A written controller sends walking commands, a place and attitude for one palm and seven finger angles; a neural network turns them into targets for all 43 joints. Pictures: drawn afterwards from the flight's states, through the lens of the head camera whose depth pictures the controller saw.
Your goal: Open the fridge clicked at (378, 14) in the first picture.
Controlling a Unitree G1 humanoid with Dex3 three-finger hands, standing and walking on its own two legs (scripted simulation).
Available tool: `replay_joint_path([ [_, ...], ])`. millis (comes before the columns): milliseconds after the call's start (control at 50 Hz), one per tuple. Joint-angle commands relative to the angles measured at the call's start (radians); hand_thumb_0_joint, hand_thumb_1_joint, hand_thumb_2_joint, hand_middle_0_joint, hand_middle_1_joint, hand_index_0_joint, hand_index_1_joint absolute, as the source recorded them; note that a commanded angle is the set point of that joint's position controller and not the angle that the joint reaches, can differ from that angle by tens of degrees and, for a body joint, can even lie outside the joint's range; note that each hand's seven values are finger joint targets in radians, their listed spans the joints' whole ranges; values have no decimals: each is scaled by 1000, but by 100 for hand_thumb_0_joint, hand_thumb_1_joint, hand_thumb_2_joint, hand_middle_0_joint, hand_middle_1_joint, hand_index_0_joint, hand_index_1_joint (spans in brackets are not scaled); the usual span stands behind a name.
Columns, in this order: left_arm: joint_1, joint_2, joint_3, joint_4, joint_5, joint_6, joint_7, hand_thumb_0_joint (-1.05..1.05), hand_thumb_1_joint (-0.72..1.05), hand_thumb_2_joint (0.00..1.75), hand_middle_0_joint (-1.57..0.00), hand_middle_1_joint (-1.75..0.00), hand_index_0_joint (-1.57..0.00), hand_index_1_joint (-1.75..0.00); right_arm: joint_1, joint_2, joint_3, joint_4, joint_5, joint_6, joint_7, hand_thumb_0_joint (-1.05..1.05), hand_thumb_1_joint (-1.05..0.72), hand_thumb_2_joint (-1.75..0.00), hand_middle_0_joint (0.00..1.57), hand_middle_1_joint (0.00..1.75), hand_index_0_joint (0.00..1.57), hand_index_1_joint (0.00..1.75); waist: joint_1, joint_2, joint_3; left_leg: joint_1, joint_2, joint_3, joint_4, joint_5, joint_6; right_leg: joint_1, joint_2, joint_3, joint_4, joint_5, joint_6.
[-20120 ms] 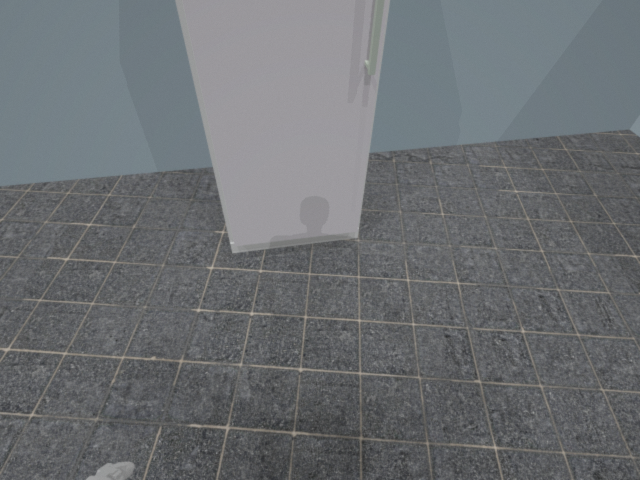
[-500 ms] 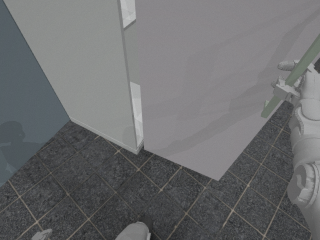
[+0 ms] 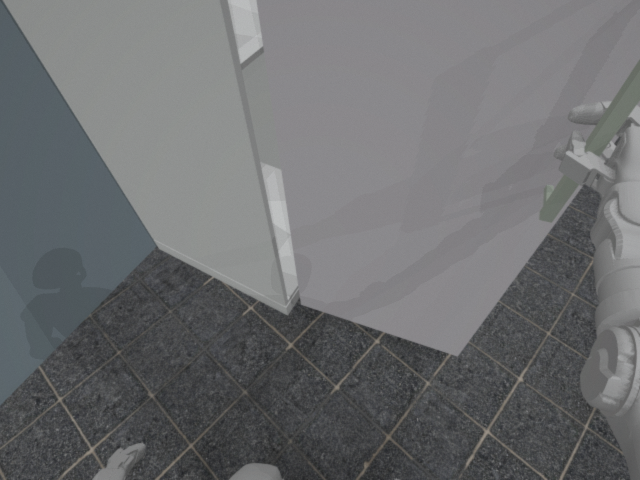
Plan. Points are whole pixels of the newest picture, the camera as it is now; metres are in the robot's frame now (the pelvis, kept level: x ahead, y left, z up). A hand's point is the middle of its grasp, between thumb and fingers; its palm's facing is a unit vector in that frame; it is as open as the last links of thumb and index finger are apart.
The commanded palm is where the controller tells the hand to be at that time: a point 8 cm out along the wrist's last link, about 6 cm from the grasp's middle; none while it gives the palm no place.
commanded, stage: stop walking and hold the door back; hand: right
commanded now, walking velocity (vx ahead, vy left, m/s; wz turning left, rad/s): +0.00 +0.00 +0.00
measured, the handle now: (611, 108) +0.52 -0.26 +0.20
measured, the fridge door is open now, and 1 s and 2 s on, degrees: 81 85 81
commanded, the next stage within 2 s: loosen the grip on the handle in 0.94 s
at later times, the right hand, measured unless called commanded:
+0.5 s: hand (571, 166) +0.48 -0.23 +0.15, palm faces +0.23 +0.94 -0.24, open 5.3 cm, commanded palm +0.43 -0.30 +0.14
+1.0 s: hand (567, 179) +0.45 -0.22 +0.14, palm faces +0.22 +0.95 -0.21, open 5.1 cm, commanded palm +0.43 -0.30 +0.14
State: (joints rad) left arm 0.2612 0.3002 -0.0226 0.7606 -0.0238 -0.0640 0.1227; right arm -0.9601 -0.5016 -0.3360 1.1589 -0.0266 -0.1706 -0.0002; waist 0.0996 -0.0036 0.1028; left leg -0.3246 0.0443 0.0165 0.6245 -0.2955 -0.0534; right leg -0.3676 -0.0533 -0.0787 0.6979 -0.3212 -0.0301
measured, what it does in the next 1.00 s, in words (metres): stands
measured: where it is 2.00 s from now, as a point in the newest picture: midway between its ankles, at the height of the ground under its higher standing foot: outside the picture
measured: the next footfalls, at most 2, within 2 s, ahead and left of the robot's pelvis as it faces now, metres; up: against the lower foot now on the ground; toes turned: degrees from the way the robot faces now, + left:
none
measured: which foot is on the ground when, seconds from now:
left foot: down 0.00-1.00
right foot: down 0.00-1.00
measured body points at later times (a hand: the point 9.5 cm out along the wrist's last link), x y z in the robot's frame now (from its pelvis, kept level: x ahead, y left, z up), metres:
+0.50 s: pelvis +0.02 -0.01 +0.01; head +0.07 -0.02 +0.46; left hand +0.10 +0.26 -0.08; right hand +0.46 -0.28 +0.16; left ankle -0.01 +0.12 -0.72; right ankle +0.03 -0.09 -0.72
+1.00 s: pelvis -0.02 -0.01 +0.01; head +0.02 -0.01 +0.46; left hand +0.02 +0.27 -0.10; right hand +0.44 -0.27 +0.16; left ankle -0.01 +0.12 -0.72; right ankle +0.03 -0.10 -0.72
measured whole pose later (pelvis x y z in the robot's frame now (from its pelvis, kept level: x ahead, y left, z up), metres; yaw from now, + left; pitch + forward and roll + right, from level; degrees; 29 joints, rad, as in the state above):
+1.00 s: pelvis -0.02 -0.01 +0.01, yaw +5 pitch +1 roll +2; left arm 0.29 0.27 -0.04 0.70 -0.02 -0.02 0.12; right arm -0.72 -0.51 -0.34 0.95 -0.01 -0.19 -0.02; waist 0.11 -0.01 0.05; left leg -0.28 0.00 0.07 0.50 -0.23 -0.01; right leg -0.36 -0.05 -0.07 0.59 -0.25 -0.02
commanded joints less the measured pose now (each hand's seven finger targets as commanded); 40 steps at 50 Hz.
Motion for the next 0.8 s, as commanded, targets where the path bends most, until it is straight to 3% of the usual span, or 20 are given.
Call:
replay_joint_path([
  [0,51,130,45,-121,14,-43,-6,0,90,90,-20,-30,-20,-30,-408,-320,-30,-324,13,-99,-30,0,-90,-90,45,140,45,140,-70,-229,-325,-98,-24,-24,278,-228,37,247,-318,440,-337,614,-147],
  [40,62,140,59,-133,8,-41,-9,0,90,90,-20,-30,-20,-30,-227,-392,-119,-386,15,-108,-39,0,-90,-90,45,140,45,140,-86,-205,-387,-43,-33,11,106,-162,46,326,-251,262,-207,819,-118],
  [80,54,141,58,-161,2,-37,-23,0,90,90,-20,-30,-20,-30,-152,-327,-72,-474,15,-106,-26,0,-90,-90,45,140,45,140,-82,-206,-429,67,-35,38,-107,-2,55,340,-200,172,-110,822,-57],
  [100,51,140,57,-173,1,-34,-27,0,90,90,-20,-30,-20,-30,-120,-315,-66,-495,15,-102,-23,0,-90,-90,45,140,45,140,-80,-178,-440,164,-16,25,-184,141,60,283,-174,151,-77,752,-27],
  [140,51,133,60,-202,-5,-28,-18,0,90,90,-20,-30,-20,-30,-62,-391,-128,-529,6,-97,-40,0,-90,-90,45,140,45,140,-65,-68,-484,399,133,-67,-136,673,111,68,-87,49,-23,501,38],
  [160,47,121,55,-197,-2,-27,-10,0,90,90,-20,-30,-20,-30,-8,-381,-126,-474,4,-90,-39,0,-90,-90,45,140,45,140,-59,-41,-437,431,166,-62,-126,857,116,-2,-44,28,-22,296,50],
  [200,36,121,57,-208,-16,-7,-3,0,90,90,-20,-30,-20,-30,47,-449,-207,-479,31,-56,-54,0,-90,-90,45,140,45,140,-97,196,-452,536,225,-118,-95,1028,168,-139,-5,34,83,-17,58],
  [260,15,115,40,-185,-11,-10,14,0,90,90,-20,-30,-20,-30,-24,-384,-151,-505,36,-39,-57,0,-90,-90,45,140,45,140,-86,115,-388,424,219,-87,-119,864,162,-63,-11,46,-55,-11,46],
  [320,18,133,52,-193,-6,-2,23,0,90,90,-20,-30,-20,-30,48,-399,-180,-543,36,-52,-64,0,-90,-90,45,140,45,140,-92,51,-421,306,110,8,-78,684,69,171,-72,58,-199,548,27],
  [340,19,127,46,-204,-4,-4,17,0,90,90,-20,-30,-20,-30,51,-334,-124,-586,30,-62,-59,0,-90,-90,45,140,45,140,-78,-83,-433,224,57,41,-45,545,40,264,-130,131,-200,796,-1],
  [360,11,129,45,-203,-3,-7,9,0,90,90,-20,-30,-20,-30,56,-328,-119,-626,31,-70,-57,0,-90,-90,45,140,45,140,-71,-203,-422,112,6,47,-10,313,31,354,-172,204,-181,1028,-37],
  [400,17,115,44,-220,13,-11,-21,0,90,90,-20,-30,-20,-30,128,-306,-113,-688,21,-79,-51,0,-90,-90,45,140,45,140,-72,-211,-407,1,-34,30,-16,-110,44,435,-232,273,-183,1206,-73],
  [440,6,128,52,-221,14,-7,-32,0,90,90,-20,-30,-20,-30,191,-331,-150,-713,25,-80,-54,0,-90,-90,45,140,45,140,-85,-198,-408,60,-28,36,-106,-38,60,388,-218,213,-150,1041,-53],
  [520,12,126,54,-233,-1,6,-14,0,90,90,-20,-30,-20,-30,215,-394,-197,-637,31,-62,-67,0,-90,-90,45,140,45,140,-73,-43,-419,351,125,-30,-146,648,96,72,-82,60,-88,479,41],
  [560,25,131,58,-208,-7,17,0,0,90,90,-20,-30,-20,-30,177,-422,-204,-585,44,-48,-71,0,-90,-90,45,140,45,140,-81,94,-425,403,198,-89,-147,809,143,-18,-25,46,-20,138,54],
  [600,7,119,46,-200,-4,20,10,0,90,90,-20,-30,-20,-30,127,-433,-204,-556,37,-42,-71,0,-90,-90,45,140,45,140,-87,95,-396,375,224,-91,-162,761,147,-46,-14,62,-24,-20,47],
  [640,10,124,41,-182,-3,19,20,0,90,90,-20,-30,-20,-30,87,-416,-183,-510,36,-37,-67,0,-90,-90,45,140,45,140,-86,101,-366,301,188,-55,-169,601,122,21,-22,72,-115,84,39],
  [700,-1,144,36,-172,2,18,25,0,90,90,-20,-30,-20,-30,23,-380,-132,-492,36,-51,-61,0,-90,-90,45,140,45,140,-86,-120,-358,172,43,29,-99,298,41,166,-140,200,-245,548,-4],
  [740,4,144,44,-171,7,12,14,0,90,90,-20,-30,-20,-30,2,-382,-134,-480,31,-66,-60,0,-90,-90,45,140,45,140,-90,-165,-350,125,-8,23,-59,42,41,180,-202,290,-269,640,-51],
  [780,7,137,45,-180,11,6,6,0,90,90,-20,-30,-20,-30,0,-331,-85,-500,25,-70,-55,0,-90,-90,45,140,45,140,-90,-167,-347,141,-8,18,-102,9,49,176,-200,268,-248,640,-56],
])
